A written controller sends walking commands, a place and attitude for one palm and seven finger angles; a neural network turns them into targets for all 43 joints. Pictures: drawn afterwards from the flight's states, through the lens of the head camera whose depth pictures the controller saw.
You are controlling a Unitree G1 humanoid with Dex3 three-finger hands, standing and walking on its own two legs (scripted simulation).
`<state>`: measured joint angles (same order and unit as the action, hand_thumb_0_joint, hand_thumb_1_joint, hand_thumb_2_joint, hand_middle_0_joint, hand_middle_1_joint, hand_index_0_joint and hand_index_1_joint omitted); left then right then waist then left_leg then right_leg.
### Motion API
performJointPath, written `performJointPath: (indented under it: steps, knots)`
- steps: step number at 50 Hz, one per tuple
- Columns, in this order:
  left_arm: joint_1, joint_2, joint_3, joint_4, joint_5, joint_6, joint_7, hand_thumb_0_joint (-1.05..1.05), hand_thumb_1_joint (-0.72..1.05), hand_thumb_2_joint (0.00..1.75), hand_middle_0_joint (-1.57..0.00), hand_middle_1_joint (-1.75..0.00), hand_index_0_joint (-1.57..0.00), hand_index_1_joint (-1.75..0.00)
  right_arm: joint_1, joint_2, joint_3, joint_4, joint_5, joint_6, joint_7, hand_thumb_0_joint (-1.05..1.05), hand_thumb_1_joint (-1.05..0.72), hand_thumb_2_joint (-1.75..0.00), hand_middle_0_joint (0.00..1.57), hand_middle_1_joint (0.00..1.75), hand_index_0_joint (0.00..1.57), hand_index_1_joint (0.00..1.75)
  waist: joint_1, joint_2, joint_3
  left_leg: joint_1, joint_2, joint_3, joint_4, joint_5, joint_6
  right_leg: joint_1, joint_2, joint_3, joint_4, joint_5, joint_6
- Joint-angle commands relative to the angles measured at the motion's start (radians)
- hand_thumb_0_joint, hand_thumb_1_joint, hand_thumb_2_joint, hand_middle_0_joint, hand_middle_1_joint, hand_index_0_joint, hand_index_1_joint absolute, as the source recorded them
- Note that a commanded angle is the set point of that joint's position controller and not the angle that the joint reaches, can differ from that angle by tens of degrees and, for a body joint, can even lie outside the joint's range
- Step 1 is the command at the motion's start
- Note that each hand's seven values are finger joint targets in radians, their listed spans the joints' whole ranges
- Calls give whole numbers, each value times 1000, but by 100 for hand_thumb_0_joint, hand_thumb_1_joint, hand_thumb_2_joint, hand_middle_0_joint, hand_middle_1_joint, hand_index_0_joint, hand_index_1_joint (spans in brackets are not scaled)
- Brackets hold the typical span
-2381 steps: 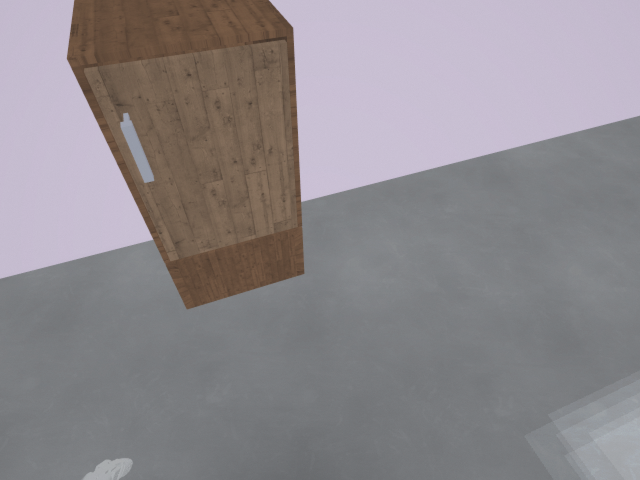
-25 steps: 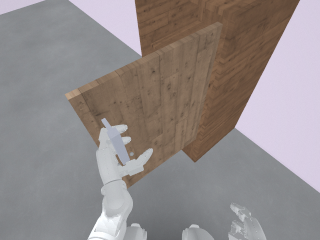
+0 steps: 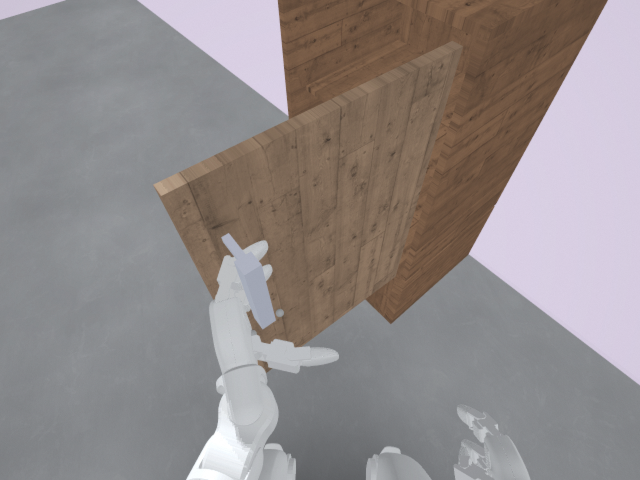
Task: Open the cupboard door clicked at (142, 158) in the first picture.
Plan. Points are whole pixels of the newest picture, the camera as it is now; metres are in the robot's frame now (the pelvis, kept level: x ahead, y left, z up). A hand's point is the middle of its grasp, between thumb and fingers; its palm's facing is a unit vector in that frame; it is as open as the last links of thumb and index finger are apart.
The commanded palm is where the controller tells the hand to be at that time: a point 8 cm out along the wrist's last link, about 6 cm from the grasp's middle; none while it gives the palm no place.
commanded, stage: slide the hand sideways off the handle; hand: left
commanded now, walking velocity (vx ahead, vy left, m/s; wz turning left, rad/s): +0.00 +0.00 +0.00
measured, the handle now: (248, 283) +0.35 +0.11 +0.04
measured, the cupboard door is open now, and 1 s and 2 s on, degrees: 87 89 89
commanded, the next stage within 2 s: draw the hand back to the body in 1.22 s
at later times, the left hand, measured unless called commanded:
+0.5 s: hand (271, 347) +0.27 +0.07 +0.03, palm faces -0.12 -0.99 +0.01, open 16.1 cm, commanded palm +0.24 +0.14 +0.03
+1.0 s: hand (221, 389) +0.22 +0.12 +0.03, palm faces -0.04 -1.00 -0.03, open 16.2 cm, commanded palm +0.19 +0.19 +0.03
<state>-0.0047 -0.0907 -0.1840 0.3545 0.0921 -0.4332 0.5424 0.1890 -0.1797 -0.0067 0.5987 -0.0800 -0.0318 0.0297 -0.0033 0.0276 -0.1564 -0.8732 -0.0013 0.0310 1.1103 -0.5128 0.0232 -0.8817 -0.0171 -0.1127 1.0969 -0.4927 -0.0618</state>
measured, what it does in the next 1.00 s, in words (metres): stands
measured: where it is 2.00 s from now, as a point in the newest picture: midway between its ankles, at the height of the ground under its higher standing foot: outside the picture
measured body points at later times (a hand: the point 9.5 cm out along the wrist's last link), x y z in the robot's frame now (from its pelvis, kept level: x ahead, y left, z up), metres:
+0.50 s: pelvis -0.01 +0.02 -0.01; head +0.06 +0.02 +0.44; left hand +0.27 +0.13 +0.03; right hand +0.16 -0.21 -0.10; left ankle +0.01 +0.10 -0.66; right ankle +0.02 -0.08 -0.66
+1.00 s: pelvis +0.01 +0.01 -0.01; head +0.08 +0.00 +0.43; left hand +0.22 +0.18 +0.04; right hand +0.20 -0.22 -0.10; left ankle +0.01 +0.10 -0.66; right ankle +0.02 -0.08 -0.66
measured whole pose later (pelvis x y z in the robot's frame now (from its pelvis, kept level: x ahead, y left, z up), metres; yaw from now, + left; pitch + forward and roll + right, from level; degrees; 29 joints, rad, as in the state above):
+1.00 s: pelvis +0.01 +0.01 -0.01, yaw +0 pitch +16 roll -1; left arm 0.45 0.13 -0.09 -0.09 -0.11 -0.42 -0.07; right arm 0.22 -0.22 0.01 0.44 0.00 -0.06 0.00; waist 0.01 0.03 -0.16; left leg -0.92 0.00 0.03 1.20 -0.57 0.03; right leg -0.92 -0.01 -0.11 1.17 -0.54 -0.05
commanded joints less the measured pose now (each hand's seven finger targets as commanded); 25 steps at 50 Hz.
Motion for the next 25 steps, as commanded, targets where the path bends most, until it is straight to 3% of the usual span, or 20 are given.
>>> performJointPath:
  steps: [1,2,3,4,5,7,9,11,12,13,15,18,19,23,24,25]
  knots:
    - [-231,-61,11,-207,9,-51,40,0,-50,30,-15,-30,-15,-30,-47,-102,-30,-140,7,-43,-11,0,-90,-90,20,30,20,30,-21,-95,-264,122,-15,-64,-145,201,-12,196,12,77,-180,212,27]
    - [-215,49,-189,-231,126,-79,-168,0,-50,30,-15,-30,-15,-30,11,-144,-28,-127,11,-40,-9,0,-90,-90,20,30,20,30,-107,-107,-236,133,-8,-61,-118,195,1,166,1,108,-169,271,30]
    - [-272,121,-103,-273,90,-111,-275,0,-50,30,-15,-30,-15,-30,15,-138,-34,-143,21,-38,-15,0,-90,-90,20,30,20,30,-78,-77,-276,123,-14,-66,-111,206,6,189,-4,109,-157,295,20]
    - [-295,154,-91,-304,73,-129,-345,0,-50,30,-15,-30,-15,-30,19,-142,-37,-152,22,-34,-22,0,-90,-90,20,30,20,30,-64,-53,-330,131,-18,-63,-106,228,8,228,-5,123,-143,331,16]
    - [-274,168,-87,-313,57,-135,-403,0,-50,30,-15,-30,-15,-30,5,-137,-35,-161,31,-37,-27,0,-90,-90,20,30,20,30,-52,-25,-336,141,-19,-64,-111,219,5,223,-5,123,-144,318,16]
    - [-268,129,-128,-297,-27,-125,-533,0,-50,30,-15,-30,-15,-30,2,-141,-25,-183,54,-51,-33,0,-90,-90,20,30,20,30,-74,-40,-278,141,-20,-74,-119,170,8,192,0,120,-167,252,19]
    - [-263,73,-110,-306,-162,-88,-594,0,-50,30,-15,-30,-15,-30,-19,-141,-15,-204,81,-67,-42,0,-90,-90,20,30,20,30,-62,-22,-244,156,-20,-80,-147,125,5,188,9,109,-200,164,17]
    - [-184,71,-45,-284,-240,-47,-594,0,-50,30,-15,-30,-15,-30,-32,-150,-13,-218,94,-74,-47,0,-90,-90,20,30,20,30,-36,-74,-209,146,-18,-85,-175,88,-1,190,14,90,-220,89,21]
    - [-176,80,-19,-292,-255,-34,-576,0,-50,30,-15,-30,-15,-30,-31,-155,-13,-225,96,-77,-48,0,-90,-90,20,30,20,30,-32,-108,-210,141,-17,-93,-181,85,-2,186,15,79,-213,76,23]
    - [-152,71,-12,-306,-252,-28,-555,0,-50,30,-15,-30,-15,-30,-30,-155,-15,-230,94,-79,-45,0,-90,-90,20,30,20,30,-20,-91,-222,153,-17,-94,-184,108,-3,183,17,68,-197,97,22]
    - [-94,102,12,-319,-213,-28,-508,0,-50,30,-15,-30,-15,-30,-23,-154,-16,-241,85,-79,-33,0,-90,-90,20,30,20,30,0,-82,-233,148,-17,-95,-179,148,-7,172,15,58,-158,131,18]
    - [-64,121,8,-340,-139,-52,-458,0,-50,30,-15,-30,-15,-30,-14,-152,-24,-249,72,-69,-14,0,-90,-90,20,30,20,30,-7,-97,-219,125,-13,-88,-154,143,-6,129,13,64,-135,126,20]
    - [-43,149,26,-350,-123,-56,-449,0,-50,30,-15,-30,-15,-30,-13,-154,-24,-257,69,-65,-11,0,-90,-90,20,30,20,30,5,-75,-215,116,-13,-88,-153,147,-6,129,14,66,-127,125,14]
    - [28,158,26,-430,-110,-68,-447,0,-50,30,-15,-30,-15,-30,-13,-148,-26,-280,66,-52,-2,0,-90,-90,20,30,20,30,14,-37,-252,131,-14,-77,-143,174,-9,147,17,74,-116,161,11]
    - [63,181,48,-444,-108,-62,-449,0,-50,30,-15,-30,-15,-30,-8,-150,-28,-285,68,-48,-3,0,-90,-90,20,30,20,30,22,-53,-260,130,-10,-83,-147,192,-12,163,20,71,-109,175,8]
    - [74,160,23,-465,-108,-58,-456,0,-50,30,-15,-30,-15,-30,-13,-147,-27,-292,69,-46,-4,0,-90,-90,20,30,20,30,16,-31,-252,139,-10,-79,-147,199,-13,157,19,71,-109,185,10]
